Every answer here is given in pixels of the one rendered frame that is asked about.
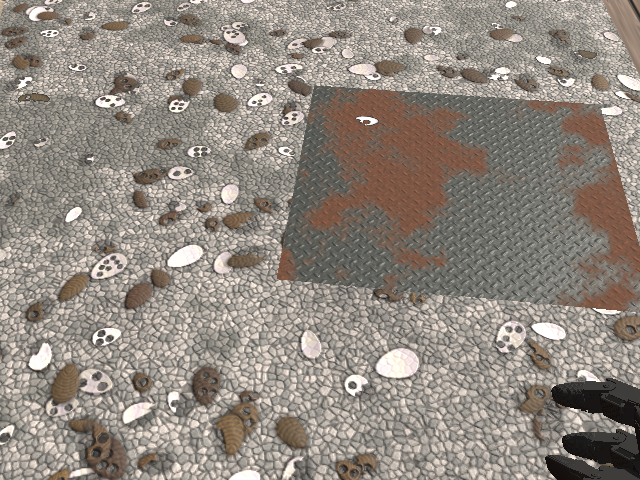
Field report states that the robot right hand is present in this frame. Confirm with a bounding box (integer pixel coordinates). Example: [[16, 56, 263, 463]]
[[545, 378, 640, 480]]

